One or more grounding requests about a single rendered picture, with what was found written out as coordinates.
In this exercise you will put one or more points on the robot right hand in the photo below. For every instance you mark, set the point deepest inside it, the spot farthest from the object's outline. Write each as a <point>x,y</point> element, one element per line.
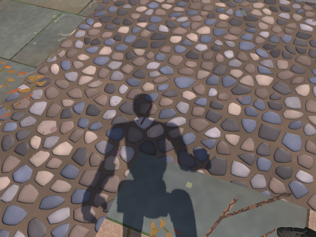
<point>295,232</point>

